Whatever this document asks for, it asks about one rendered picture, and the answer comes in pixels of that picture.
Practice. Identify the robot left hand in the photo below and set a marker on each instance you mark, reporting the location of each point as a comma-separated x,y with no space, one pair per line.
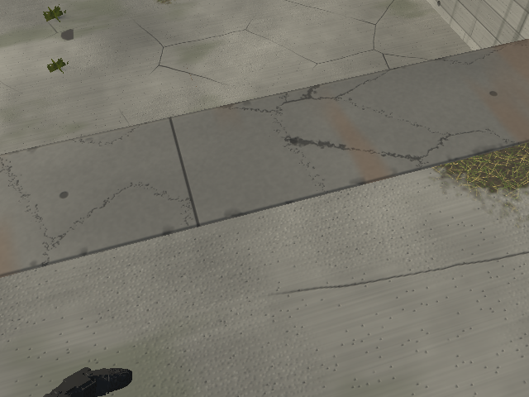
87,383

